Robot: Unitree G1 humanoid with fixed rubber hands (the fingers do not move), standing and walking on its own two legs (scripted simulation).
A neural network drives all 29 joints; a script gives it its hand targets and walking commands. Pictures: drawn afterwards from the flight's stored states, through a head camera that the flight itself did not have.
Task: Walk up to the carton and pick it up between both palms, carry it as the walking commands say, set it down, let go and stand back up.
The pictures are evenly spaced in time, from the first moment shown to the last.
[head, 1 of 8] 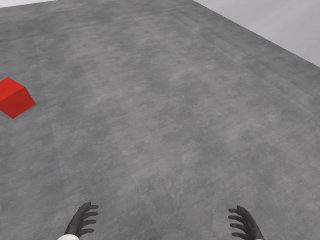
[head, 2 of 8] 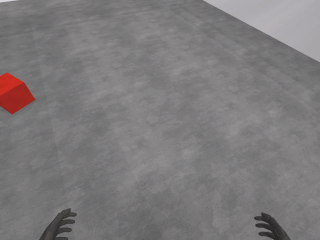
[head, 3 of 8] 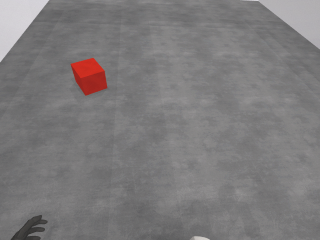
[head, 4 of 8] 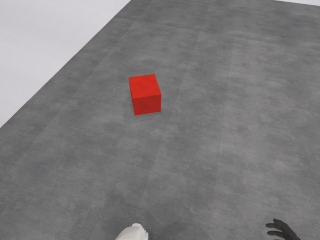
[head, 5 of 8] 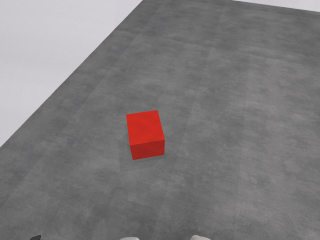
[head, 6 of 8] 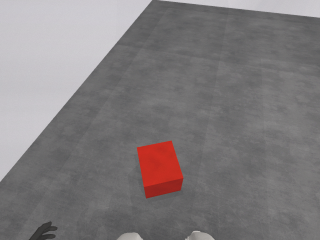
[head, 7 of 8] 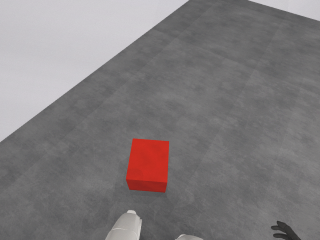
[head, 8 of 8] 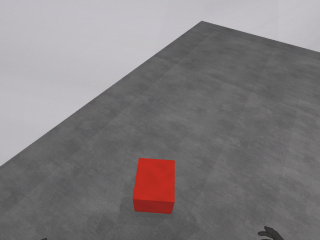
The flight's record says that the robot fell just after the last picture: no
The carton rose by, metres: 0.00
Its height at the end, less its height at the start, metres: +0.00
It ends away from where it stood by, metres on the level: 0.00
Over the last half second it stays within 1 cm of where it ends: yes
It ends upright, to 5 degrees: yes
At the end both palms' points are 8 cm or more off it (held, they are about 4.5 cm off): yes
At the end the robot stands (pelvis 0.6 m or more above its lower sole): yes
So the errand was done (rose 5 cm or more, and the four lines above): no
